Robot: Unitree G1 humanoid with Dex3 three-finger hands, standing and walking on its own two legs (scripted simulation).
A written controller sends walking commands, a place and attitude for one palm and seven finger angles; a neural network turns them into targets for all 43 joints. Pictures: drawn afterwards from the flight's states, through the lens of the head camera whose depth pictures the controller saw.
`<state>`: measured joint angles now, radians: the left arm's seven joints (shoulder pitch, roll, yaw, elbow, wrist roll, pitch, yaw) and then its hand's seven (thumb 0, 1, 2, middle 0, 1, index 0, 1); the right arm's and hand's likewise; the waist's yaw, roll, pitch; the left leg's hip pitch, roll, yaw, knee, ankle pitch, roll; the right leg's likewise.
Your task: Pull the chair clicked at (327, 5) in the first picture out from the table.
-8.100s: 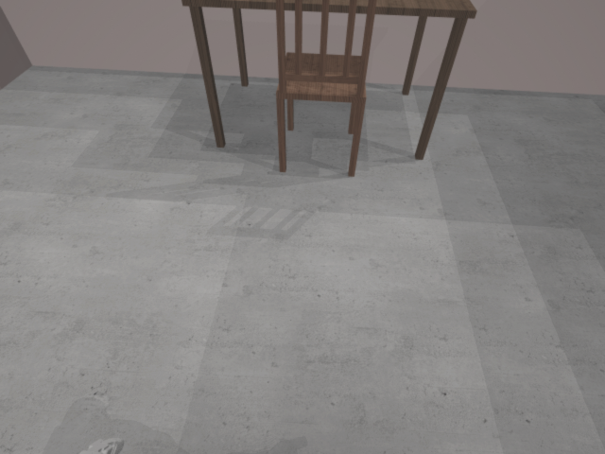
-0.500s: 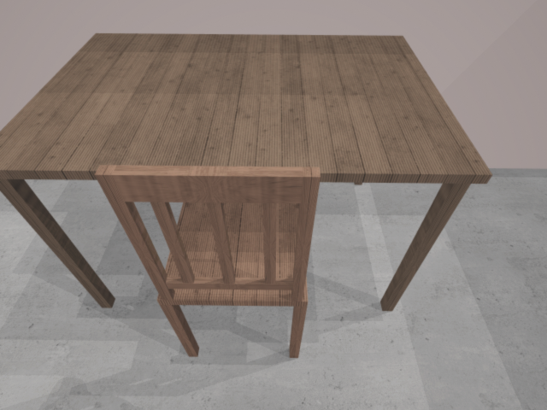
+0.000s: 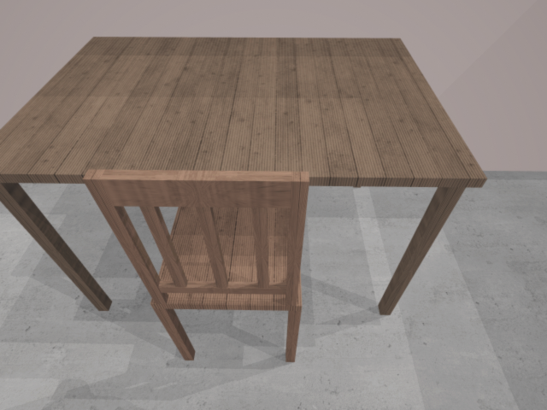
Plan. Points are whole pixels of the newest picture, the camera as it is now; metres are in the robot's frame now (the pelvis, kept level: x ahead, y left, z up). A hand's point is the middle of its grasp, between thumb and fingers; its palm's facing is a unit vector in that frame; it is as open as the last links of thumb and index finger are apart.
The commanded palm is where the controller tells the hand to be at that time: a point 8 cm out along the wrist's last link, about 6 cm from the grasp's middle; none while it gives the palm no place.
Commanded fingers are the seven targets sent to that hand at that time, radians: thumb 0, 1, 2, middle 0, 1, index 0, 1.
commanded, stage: come to a stop and stand still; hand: left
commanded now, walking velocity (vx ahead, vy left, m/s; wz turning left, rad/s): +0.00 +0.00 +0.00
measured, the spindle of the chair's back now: (214, 249) +0.44 +0.15 -0.10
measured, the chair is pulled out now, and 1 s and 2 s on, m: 0.00 0.00 0.00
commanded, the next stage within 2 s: look again from close up in 0.08 s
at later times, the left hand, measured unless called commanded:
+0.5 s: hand out of the picture -0.01 +0.17 -0.18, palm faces +0.04 -0.98 -0.18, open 7.4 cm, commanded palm none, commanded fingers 0.00 0.90 0.90 -0.20 -0.30 -0.20 -0.30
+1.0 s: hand out of the picture -0.04 +0.19 -0.18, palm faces +0.04 -0.99 -0.16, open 7.4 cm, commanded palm none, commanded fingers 0.00 0.90 0.90 -0.20 -0.30 -0.20 -0.30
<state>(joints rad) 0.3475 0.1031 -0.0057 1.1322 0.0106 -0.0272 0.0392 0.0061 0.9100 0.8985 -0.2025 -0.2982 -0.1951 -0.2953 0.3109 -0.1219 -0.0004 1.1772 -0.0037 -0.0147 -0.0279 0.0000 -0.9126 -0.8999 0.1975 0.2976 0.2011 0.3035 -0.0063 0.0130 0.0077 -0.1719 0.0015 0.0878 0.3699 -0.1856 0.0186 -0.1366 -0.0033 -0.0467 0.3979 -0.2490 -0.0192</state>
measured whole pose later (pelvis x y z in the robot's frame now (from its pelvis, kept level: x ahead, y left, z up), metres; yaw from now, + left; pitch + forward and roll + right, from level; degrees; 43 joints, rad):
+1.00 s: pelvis -0.02 +0.03 +0.00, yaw +2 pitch -2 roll +0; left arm 0.34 0.15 -0.02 1.08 0.01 -0.01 0.04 0.01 0.91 0.90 -0.20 -0.30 -0.19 -0.30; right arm 0.28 -0.14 0.01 1.13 0.00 -0.02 -0.01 0.00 -0.92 -0.90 0.20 0.30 0.20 0.30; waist 0.00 -0.02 0.04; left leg -0.21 -0.04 0.07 0.42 -0.19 0.06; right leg -0.16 -0.05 -0.06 0.43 -0.25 0.02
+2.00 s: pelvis -0.03 -0.02 -0.12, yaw +5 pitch +17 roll -2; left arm 0.46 0.24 0.22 -0.03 -0.32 -0.48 -0.36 0.02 0.40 0.68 -0.15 -0.22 -0.14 -0.22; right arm 0.13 -0.24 -0.01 0.52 0.03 -0.22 -0.03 0.01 -0.91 -0.90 0.20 0.30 0.20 0.30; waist 0.06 0.01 -0.13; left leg -1.05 0.02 -0.05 1.28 -0.52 -0.01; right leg -0.94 0.03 -0.13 1.26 -0.61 -0.07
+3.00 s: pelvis -0.03 +0.02 -0.09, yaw +4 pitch +16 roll -4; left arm 0.30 0.29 0.22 0.00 -0.29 -0.34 -0.30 -0.01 -0.49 0.30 -0.06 -0.08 -0.06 -0.08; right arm 0.20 -0.24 0.04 0.57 0.02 -0.21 -0.04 0.01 -0.90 -0.90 0.20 0.30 0.21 0.30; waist 0.00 0.03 -0.12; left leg -0.97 0.00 -0.02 1.16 -0.47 0.05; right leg -0.85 0.02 -0.10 1.09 -0.53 -0.01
